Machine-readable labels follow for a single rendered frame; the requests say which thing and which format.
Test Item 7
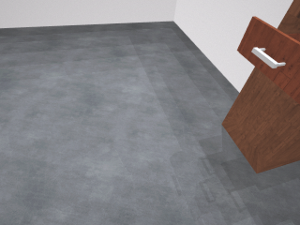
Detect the drawer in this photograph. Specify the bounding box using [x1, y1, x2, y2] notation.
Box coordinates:
[237, 16, 300, 104]

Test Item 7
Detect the cabinet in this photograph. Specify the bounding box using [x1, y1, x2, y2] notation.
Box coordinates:
[221, 0, 300, 173]

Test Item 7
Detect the handle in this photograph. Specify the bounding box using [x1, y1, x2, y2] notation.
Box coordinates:
[251, 47, 286, 68]

